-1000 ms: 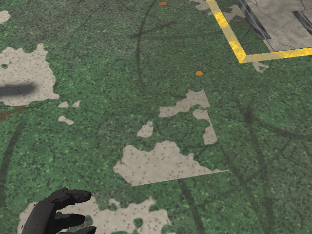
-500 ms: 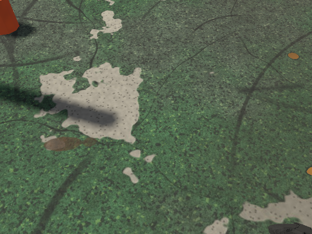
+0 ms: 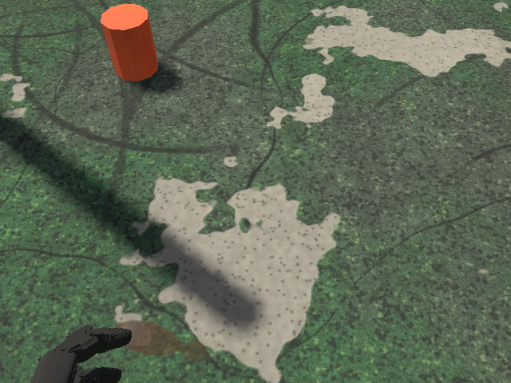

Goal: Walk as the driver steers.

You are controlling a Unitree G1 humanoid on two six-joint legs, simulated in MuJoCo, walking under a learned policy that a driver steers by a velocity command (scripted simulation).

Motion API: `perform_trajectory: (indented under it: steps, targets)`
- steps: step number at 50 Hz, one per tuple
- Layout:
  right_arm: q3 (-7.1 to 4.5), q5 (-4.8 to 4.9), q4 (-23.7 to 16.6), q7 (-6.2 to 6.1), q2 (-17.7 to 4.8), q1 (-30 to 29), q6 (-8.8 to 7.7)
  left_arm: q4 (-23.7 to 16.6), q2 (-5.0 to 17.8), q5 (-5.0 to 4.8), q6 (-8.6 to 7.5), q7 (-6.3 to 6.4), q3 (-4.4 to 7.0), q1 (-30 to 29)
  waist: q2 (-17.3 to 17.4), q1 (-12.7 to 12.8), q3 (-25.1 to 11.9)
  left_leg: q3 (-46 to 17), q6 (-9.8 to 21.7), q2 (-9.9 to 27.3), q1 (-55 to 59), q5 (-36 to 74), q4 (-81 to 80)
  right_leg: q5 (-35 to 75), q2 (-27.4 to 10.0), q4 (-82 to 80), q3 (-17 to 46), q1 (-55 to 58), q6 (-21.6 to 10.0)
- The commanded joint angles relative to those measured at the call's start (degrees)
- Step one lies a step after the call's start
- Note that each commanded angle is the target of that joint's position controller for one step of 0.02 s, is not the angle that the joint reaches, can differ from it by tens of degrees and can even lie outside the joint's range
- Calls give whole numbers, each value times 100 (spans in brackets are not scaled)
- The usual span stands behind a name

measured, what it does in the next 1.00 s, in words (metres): walks ahead: left foot, then right foot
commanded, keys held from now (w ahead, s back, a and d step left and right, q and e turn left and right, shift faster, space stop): w+q+shift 0.24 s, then e+shift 0.76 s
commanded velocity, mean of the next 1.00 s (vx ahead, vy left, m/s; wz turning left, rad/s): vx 0.47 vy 0.00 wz -0.07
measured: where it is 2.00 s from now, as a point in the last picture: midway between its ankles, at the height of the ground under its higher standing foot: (237, 331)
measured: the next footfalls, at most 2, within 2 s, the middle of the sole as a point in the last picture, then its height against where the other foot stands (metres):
left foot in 0.40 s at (207, 368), level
right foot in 0.82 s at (272, 301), level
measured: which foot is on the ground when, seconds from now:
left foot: up 0.00-0.38, down 0.40-0.84, up 0.86-1.00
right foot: down 0.00-0.38, up 0.40-0.80, down 0.82-1.00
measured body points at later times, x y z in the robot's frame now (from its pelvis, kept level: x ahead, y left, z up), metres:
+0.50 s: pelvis +0.40 +0.03 +0.01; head +0.45 +0.04 +0.45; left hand +0.31 +0.26 -0.13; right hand +0.64 -0.13 -0.10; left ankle +0.47 +0.10 -0.71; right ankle +0.26 -0.16 -0.59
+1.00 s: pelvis +0.55 +0.00 +0.02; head +0.59 -0.03 +0.46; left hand +0.69 +0.27 -0.09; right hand +0.68 -0.27 -0.10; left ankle +0.55 +0.15 -0.64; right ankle +0.63 -0.06 -0.71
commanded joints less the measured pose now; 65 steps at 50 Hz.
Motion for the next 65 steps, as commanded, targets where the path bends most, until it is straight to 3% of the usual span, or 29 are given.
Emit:
perform_trajectory:
  steps: [1, 2, 4, 6, 10, 12, 14, 16, 17, 19, 20, 21, 22, 23, 24, 26, 29, 33, 37, 40, 41, 42, 43, 44, 46, 48, 51, 59, 65]
  targets:
    - [165, -127, -819, 1, -255, -618, -28, 25, 994, 34, 76, 60, 498, 1398, -1023, 962, -1172, 705, -43, 740, -3953, 691, 2494, -3997, -2210, -2124, 3847, 4069, -1010]
    - [152, -175, -834, 83, -264, -857, 23, 177, 733, 26, 87, 33, 435, 1387, -468, 912, -669, 783, -91, 950, -3784, 906, 2197, -2749, -1929, -2097, 2836, 3384, -914]
    - [213, -270, -1029, 275, -13, -1130, 167, 579, 599, -26, 15, 29, 385, 1713, -682, 759, -222, 773, -168, 1241, -3648, 972, 1934, -1489, -1575, -2229, 1573, 2716, -713]
    - [301, -252, -1232, 359, 197, -1355, 295, 835, 438, -150, -102, -67, 354, 1904, -707, 637, -38, 845, -197, 1393, -3874, 1167, 1904, -634, -1510, -2406, 865, 2573, -612]
    - [377, -210, -1623, 424, 138, -2033, 347, 971, 544, -137, -252, -127, 370, 1680, -642, 421, 305, 1132, -241, 1402, -3834, 2250, 1049, 853, -1261, -2813, -606, 2175, -518]
    - [413, -209, -1727, 497, 112, -2462, 343, 1124, 628, -140, -271, -114, 383, 1920, -451, 520, 557, 1594, -134, 1298, -3612, 2611, 121, 1496, -1074, -2984, -1165, 2273, -401]
    - [544, -268, -1759, 549, 397, -2811, 226, 1297, 627, -128, -244, -92, 348, 2280, -233, 626, 875, 1977, 4, 930, -2839, 2695, -1148, 3377, -968, -2938, -1459, 2125, -370]
    - [563, -338, -1471, 493, 419, -2385, 111, 1428, 988, -188, -202, -39, 380, 2522, -543, 462, 496, 2212, 105, 316, -1674, 2610, -1738, 5917, -1051, -2345, -1391, 2443, -446]
    - [497, -388, -1226, 420, 248, -1751, 66, 1468, 1224, -231, -141, 1, 411, 2478, -731, 116, 115, 2108, 161, 105, -881, 2385, -1966, 6533, -1117, -1494, -1344, 2524, -500]
    - [341, -490, -573, 225, -117, -50, -41, 1469, 1261, -374, -60, 38, 373, 2212, -876, -780, -666, 1415, 411, 547, 1110, 3581, -3118, 5529, -914, 1046, -1325, 2050, -558]
    - [263, -582, -444, 105, -585, -67, -65, 1350, 571, -365, -19, -25, 277, 2604, 221, -251, -1373, 323, 589, 2200, 2647, 7060, -2218, -1215, 14, 3406, -1229, 768, -452]
    - [198, -458, -727, 80, -793, 117, -143, 1316, 233, -654, 46, 91, 199, 3569, 559, 70, -3242, -1534, 1404, 4014, 4170, 11344, -1207, -3120, 484, 5454, 476, -31, -464]
    - [48, -157, -742, -15, -802, 84, -66, 1211, 688, -688, 89, 156, 295, 2974, 136, -272, -3537, -1235, 1517, 3837, 3583, 9879, -1970, -2229, 376, 5528, 812, -304, -415]
    - [177, -70, -733, -54, -372, -535, -57, 1164, 717, -577, 109, 134, 299, 2609, -65, 66, -2464, -723, 1277, 3419, 2552, 7971, -2554, -1734, -31, 4840, 457, -556, -358]
    - [301, -87, -626, -77, 60, -845, -76, 1214, 602, -407, 147, 89, 295, 2393, -263, 306, -1415, -248, 955, 3032, 1518, 6950, -2950, -1635, -228, 4131, 250, -567, -316]
    - [375, -95, -545, -179, 287, -925, -85, 1344, 383, -213, 405, -29, 344, 2506, -184, 594, -635, 571, 741, 2718, 99, 6581, -3558, -1519, -250, 3749, 56, 14, -180]
    - [303, -93, -491, -180, 178, -1094, -181, 1206, 19, -219, 596, -103, 393, 2502, 90, 912, -667, 1386, 649, 2540, -545, 6215, -3876, -1036, -216, 3296, -155, 259, -134]
    - [346, -86, -527, -198, 423, -1481, -171, 890, -116, -199, 644, -212, 372, 1864, 631, 938, -483, 2451, 287, 2139, -866, 4952, -3849, 543, -307, 1535, -451, 479, -289]
    - [194, -59, -493, -182, 137, -1211, -74, 621, 127, -123, 723, -348, 446, 1425, 449, 738, -445, 2550, 84, 2524, -566, 3991, -3306, 505, -175, 679, -708, 771, -473]
    - [98, -19, -506, -179, 4, -1140, 90, 484, 301, -77, 709, -315, 550, 1530, 277, 800, -346, 2617, -225, 2690, -472, 3698, -2201, -148, 61, 84, -831, 1102, -746]
    - [79, -46, -475, -160, -8, -976, 164, 627, 432, -39, 632, -259, 616, 2026, -228, 990, -509, 2706, -455, 2447, -701, 3313, -1073, 250, 122, -376, -507, 1712, -931]
    - [92, -141, -657, -114, 73, -703, 238, 575, 1215, -65, 565, -150, 793, 2144, -1719, 870, -422, 2891, -866, 1634, -1712, 473, 655, 3411, -1051, -835, 1454, 2110, -1371]
    - [196, -194, -992, -134, 350, -527, 404, 449, 1743, -249, 611, -171, 945, 2172, -2185, 702, -1253, 1773, -1109, 605, -2860, -1790, 1847, 3533, -1871, -1451, 3674, 2855, -2475]
    - [233, -266, -909, -168, 230, -661, 444, 286, 1608, -355, 670, -180, 965, 2018, -1174, 821, -1327, 1081, -1112, 884, -3071, -1444, 2035, 1719, -1849, -1846, 3621, 2808, -2487]
    - [194, -179, -942, -202, 153, -1308, 393, 278, 1036, -260, 802, -122, 799, 1390, -504, 630, -333, 926, -1004, 1116, -3102, -272, 1317, 39, -1148, -1999, 2577, 1867, -1947]
    - [176, -266, -881, -235, 113, -1251, 455, 150, 752, -284, 822, -100, 740, 1045, -716, 525, -383, 993, -996, 1100, -2597, 267, 868, 259, -662, -1937, 2061, 1494, -1569]
    - [223, -206, -874, -204, 285, -1226, 527, 145, 945, -270, 774, -154, 818, 1188, -417, 579, -690, 914, -1032, 931, -2434, 344, 370, 594, -502, -1787, 2097, 1673, -1429]
    - [211, -143, -986, -243, 128, -1603, 452, 79, 1154, -189, 842, -200, 921, 1239, -819, 845, -570, 608, -915, 589, -2323, 510, -945, -1120, -315, -1955, 3132, 1777, -1302]
    - [189, -41, -857, -326, -21, -1138, 324, 23, 1151, -213, 833, -266, 920, 825, -1076, 591, -523, 634, -609, 238, -702, 573, -2640, -971, 34, -1902, 3552, 1056, -906]
Velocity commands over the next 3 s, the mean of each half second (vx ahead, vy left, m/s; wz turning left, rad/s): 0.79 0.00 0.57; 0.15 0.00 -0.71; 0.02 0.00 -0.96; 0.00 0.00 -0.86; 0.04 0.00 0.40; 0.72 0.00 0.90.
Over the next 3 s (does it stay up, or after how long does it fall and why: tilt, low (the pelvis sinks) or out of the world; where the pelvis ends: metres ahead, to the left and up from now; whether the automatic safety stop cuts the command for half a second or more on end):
stays up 0.76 -0.09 0.00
